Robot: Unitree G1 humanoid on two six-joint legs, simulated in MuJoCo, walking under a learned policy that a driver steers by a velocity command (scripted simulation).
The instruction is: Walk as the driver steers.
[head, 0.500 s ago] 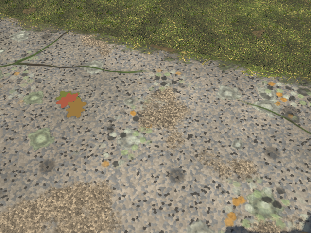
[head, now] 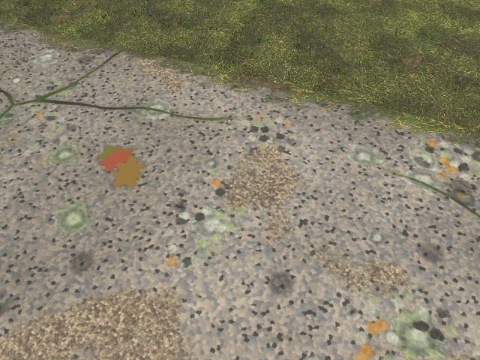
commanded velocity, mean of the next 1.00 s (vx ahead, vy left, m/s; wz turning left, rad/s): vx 0.44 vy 0.00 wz -0.05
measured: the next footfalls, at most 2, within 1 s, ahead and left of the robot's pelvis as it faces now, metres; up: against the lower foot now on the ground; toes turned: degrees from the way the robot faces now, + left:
right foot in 0.50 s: +0.38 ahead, -0.08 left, +0.00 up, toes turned -3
left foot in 1.00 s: +0.67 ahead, +0.16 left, +0.00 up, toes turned -3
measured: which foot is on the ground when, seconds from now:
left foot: down 0.00-0.52, up 0.54-0.98, down 1.00-1.00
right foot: down 0.00-0.12, up 0.14-0.48, down 0.50-1.00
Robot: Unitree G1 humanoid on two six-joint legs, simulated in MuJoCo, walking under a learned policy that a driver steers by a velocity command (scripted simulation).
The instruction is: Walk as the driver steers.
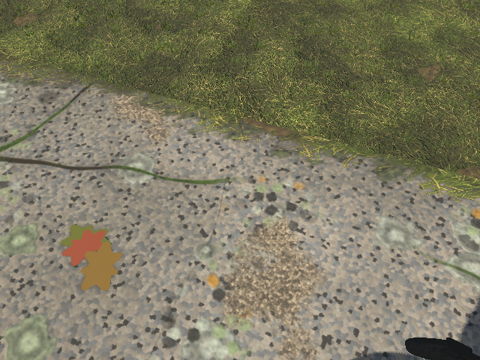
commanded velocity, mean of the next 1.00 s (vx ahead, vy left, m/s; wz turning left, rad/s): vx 0.26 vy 0.00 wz -0.26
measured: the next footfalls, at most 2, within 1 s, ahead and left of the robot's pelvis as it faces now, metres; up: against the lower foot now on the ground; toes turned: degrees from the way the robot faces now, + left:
right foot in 0.48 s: +0.38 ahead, -0.17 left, +0.00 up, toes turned -16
left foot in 0.86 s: +0.41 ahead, +0.07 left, +0.00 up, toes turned -15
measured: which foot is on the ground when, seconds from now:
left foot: down 0.00-0.50, up 0.52-0.84, down 0.86-1.00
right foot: down 0.00-0.00, up 0.02-0.46, down 0.48-1.00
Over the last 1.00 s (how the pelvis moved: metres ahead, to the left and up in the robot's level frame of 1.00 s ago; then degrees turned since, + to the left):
0.50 0.05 -0.03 -4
